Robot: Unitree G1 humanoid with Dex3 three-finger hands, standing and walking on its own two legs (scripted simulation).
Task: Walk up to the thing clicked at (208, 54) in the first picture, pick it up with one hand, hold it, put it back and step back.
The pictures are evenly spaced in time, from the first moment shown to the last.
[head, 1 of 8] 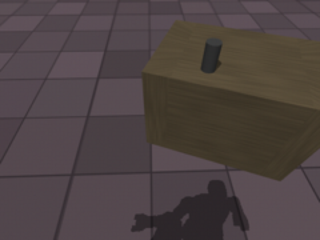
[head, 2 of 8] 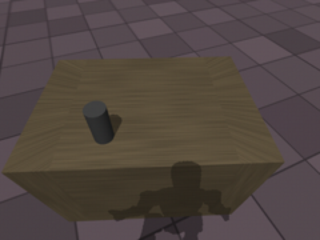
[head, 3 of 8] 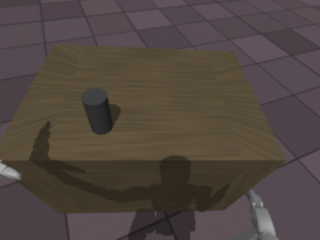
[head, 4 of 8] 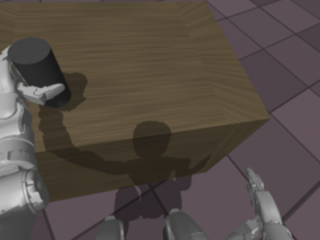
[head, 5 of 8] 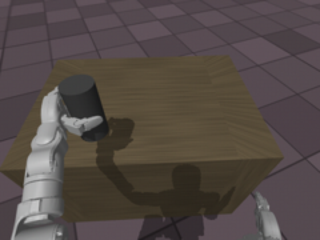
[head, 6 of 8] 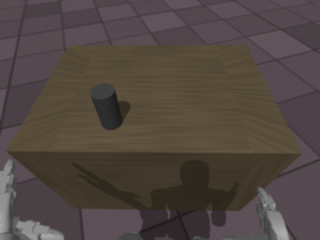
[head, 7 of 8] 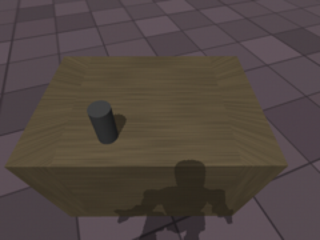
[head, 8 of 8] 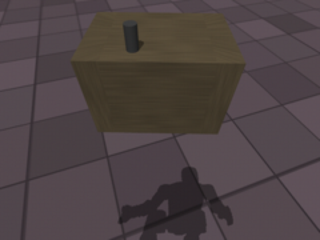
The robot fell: no
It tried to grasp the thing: yes
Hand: left
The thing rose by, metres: 0.25
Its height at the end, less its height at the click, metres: +0.00
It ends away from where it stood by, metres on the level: 0.01
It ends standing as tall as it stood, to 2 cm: yes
